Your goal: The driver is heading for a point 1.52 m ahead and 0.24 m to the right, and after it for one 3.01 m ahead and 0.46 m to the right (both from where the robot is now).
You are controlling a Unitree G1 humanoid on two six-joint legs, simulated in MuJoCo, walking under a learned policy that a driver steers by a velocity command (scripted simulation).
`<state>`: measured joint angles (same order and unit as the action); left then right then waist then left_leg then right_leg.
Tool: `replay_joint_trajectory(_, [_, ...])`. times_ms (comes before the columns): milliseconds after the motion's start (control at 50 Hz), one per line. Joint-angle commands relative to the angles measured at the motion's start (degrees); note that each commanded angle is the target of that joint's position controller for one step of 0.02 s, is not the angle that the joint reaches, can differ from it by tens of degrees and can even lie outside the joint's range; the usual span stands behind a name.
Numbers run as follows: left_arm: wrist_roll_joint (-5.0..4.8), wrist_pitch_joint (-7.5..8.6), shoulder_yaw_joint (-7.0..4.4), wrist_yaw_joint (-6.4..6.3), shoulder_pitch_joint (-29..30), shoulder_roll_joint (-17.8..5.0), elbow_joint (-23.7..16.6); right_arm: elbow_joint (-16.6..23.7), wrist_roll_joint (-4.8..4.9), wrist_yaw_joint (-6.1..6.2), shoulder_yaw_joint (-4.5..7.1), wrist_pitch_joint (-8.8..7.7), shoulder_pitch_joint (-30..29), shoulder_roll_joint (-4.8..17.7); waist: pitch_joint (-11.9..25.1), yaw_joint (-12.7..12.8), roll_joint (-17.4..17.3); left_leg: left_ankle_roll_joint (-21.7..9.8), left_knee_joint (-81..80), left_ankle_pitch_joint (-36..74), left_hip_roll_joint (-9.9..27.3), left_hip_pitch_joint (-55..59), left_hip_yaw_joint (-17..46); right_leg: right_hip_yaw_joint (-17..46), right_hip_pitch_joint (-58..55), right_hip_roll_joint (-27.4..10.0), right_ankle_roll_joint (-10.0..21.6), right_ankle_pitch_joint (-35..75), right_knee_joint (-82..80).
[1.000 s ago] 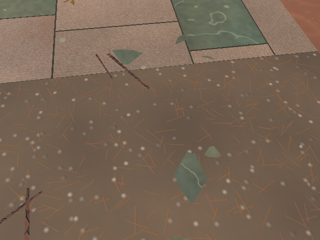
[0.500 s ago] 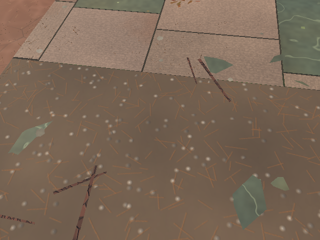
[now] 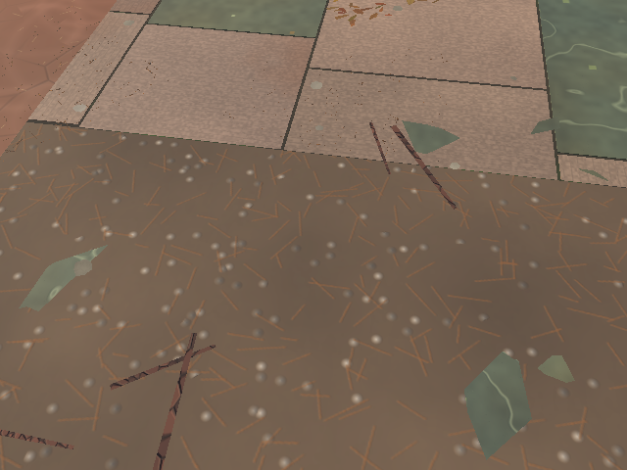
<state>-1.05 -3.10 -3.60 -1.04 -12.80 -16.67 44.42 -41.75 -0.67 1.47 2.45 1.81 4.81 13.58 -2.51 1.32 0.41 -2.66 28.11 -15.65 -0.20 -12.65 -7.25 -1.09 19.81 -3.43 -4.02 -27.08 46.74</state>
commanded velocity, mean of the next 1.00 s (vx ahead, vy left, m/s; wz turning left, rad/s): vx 0.00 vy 0.00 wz -0.25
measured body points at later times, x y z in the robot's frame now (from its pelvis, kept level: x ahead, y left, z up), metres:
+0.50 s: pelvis -0.01 -0.03 +0.01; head +0.02 -0.07 +0.46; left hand +0.22 +0.21 -0.07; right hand +0.07 -0.35 -0.10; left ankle +0.06 +0.13 -0.69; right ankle -0.03 -0.12 -0.74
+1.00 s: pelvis +0.01 -0.01 +0.00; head +0.04 -0.02 +0.45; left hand +0.21 +0.24 -0.10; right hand +0.09 -0.32 -0.10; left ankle +0.06 +0.10 -0.73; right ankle -0.04 -0.13 -0.74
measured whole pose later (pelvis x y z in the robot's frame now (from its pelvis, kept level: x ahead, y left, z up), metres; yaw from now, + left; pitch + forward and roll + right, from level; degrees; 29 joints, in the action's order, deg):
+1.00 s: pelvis +0.01 -0.01 +0.00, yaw -14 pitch +0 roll -1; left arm 0.6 -0.4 -4.4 -2.0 -10.9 -17.3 41.5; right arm -41.5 1.6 0.7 3.2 1.1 7.7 18.3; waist -2.8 -0.1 -2.1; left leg -0.3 34.0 -15.5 -4.2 -18.2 11.5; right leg 1.7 12.2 1.6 -0.3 -18.1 29.8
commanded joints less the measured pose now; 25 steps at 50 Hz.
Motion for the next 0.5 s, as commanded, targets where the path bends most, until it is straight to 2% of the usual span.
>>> replay_joint_trajectory(20, [-0.12,0.68,-1.23,0.6,1.3,-5.01,-4.75,2.88,0.41,0.6,3.59,-0.16,-1.18,11.15,5.03,-1.57,-6.59,-11.7,-6.84,28.63,19.08,8.03,13.21,-0.98,2.71,-0.31,1.32,0.44,-2.66])
replay_joint_trajectory(60, [-0.16,0.68,-1.37,1.31,-0.8,-4.7,-4.4,2.59,1.22,0.8,3.83,0.26,-2.38,11.48,6.12,0.17,-6.9,-9.28,-3.53,28.21,17.88,7.37,10.21,-3.07,-2.09,1.18,3.05,6.74,-11.11])
replay_joint_trajectory(80, [0.02,0.78,-1.63,1.52,-2.45,-5.14,-4.04,1.96,1.8,0.88,3.92,0.47,-1.93,11.29,6.32,1.22,-6.37,-6.59,-0.45,24.17,16.33,5.59,7.97,-3.38,-6.08,2.2,4.68,13.65,-18.13])
replay_joint_trajectory(100, [0.47,0.92,-2.6,1.14,-3.17,-8.35,-4.28,0.99,1.64,0.75,3.78,0.36,0.8,9.8,6.19,0.6,-0.06,-1.57,7.3,13.9,12.41,0.16,3.58,3.19,-11.67,-0.2,7.44,26.33,-24.24])
replay_joint_trajectory(120, [0.51,1.21,-4.35,0.05,-4.13,-15.81,-5.48,3.35,-1.32,0.39,2.74,-0.08,-0.72,6.36,6.4,-1.01,17.02,5.15,23.72,-11.18,3.35,-16.67,-2.2,23.63,-20.81,-14.43,15.29,50.56,-24.76])
replay_joint_trajectory(140, [2.59,2.34,-3.73,0.73,-5.52,-14.74,-6.44,5.2,-0.77,0.67,2.9,-0.47,-7.08,7.38,8.2,3.52,14.43,6.18,35.33,-25.48,-1.85,-22.64,6.71,31.33,-18.7,-20.11,25.07,52.65,-27.08])
replay_joint_trajectory(160, [2.79,3.59,-3.33,1.11,-3.75,-13.49,-6.79,4.76,0.43,0.59,3.53,-0.47,-6.55,9.11,7.53,2.38,7.64,5.8,40.37,-22.9,-0.17,-24.5,10.36,27.09,-18.85,-17.7,24.52,49.19,-27.33])
replay_joint_trajectory(180, [1.78,4.28,-3.25,0.91,-0.73,-12.46,-6.93,3.83,0.98,0.61,3.85,-0.43,-4.95,9.55,6.11,0.4,5.02,5.46,40.43,-17.32,1.0,-25.6,11.23,22.61,-18.64,-14.2,21.15,45.15,-26.66])
replay_joint_trajectory(200, [0.7,4.31,-2.88,0.64,1.55,-11.06,-7.33,2.72,0.7,0.92,4.11,-0.39,-3.74,9.96,5.54,-0.48,3.2,5.66,38.73,-13.41,1.64,-26.15,11.63,20.5,-18.68,-12.04,18.59,42.61,-26.5])
replay_joint_trajectory(220, [0.02,4.14,-2.42,0.19,2.79,-10.08,-7.68,2.32,0.35,1.15,4.33,-0.36,-3.02,10.42,5.62,-1.16,3.85,6.19,37.89,-10.03,1.86,-24.96,11.9,19.19,-18.13,-10.67,17.51,42.98,-26.68])
replay_joint_trajectory(280, [0.4,3.49,-2.18,-0.45,1.8,-9.75,-8.44,1.7,0.93,0.91,4.17,-0.67,-1.08,9.25,7.26,-1.35,5.07,7.64,36.07,-5.09,0.28,-22.08,11.41,17.75,-18.26,-8.41,17.44,43.69,-27.01])
replay_joint_trajectory(360, [0.33,2.72,-2.68,-0.99,0.9,-11.05,-8.88,2.28,0.97,1.08,3.94,-1.04,-2.71,8.76,5.83,-0.1,6.37,8.89,25.83,-3.69,-0.23,-21.46,12.14,20.18,-18.1,-7.43,17.24,35.81,-27.26])
replay_joint_trajectory(440, [0.52,2.13,-3.01,-0.96,2.17,-11.88,-9.78,2.45,1.04,0.7,3.88,-1.75,-2.95,8.94,4.68,0.36,7.97,9.02,18.18,-3.97,-0.99,-16.96,12.82,23.48,-13.55,-6.37,17.23,28.44,-26.9])
replay_joint_trajectory(500, [0.57,1.69,-3.14,-0.62,3.52,-12.09,-10.51,2.58,1.28,0.12,3.93,-2.63,-2.32,9.34,5.34,0.39,8.69,8.35,13.78,-5.09,-1.91,-13.14,13.1,26.69,-11.96,-6.0,17.27,30.02,-25.36])
Keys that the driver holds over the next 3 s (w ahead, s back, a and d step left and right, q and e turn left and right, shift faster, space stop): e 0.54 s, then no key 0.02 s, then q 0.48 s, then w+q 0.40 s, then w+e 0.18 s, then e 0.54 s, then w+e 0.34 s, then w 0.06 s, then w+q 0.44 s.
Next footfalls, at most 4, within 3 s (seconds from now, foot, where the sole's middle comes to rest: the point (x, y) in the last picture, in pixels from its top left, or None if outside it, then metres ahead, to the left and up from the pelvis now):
0.10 right None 0.00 -0.13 -0.77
0.62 left None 0.10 0.08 -0.77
1.30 left None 0.10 0.12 -0.77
1.76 right None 0.46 -0.06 -0.77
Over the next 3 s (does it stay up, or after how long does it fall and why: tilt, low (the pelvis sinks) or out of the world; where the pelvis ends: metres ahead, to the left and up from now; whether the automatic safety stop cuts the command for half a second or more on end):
stays up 0.62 -0.11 0.01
